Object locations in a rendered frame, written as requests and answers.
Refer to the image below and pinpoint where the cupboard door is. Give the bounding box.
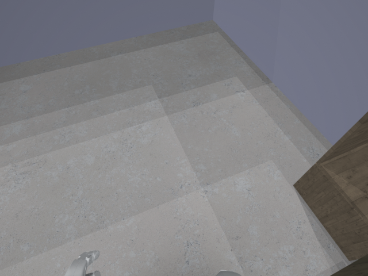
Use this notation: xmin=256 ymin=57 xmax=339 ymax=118
xmin=330 ymin=254 xmax=368 ymax=276

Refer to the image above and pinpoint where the robot left hand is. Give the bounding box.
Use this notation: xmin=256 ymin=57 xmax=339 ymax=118
xmin=64 ymin=250 xmax=101 ymax=276

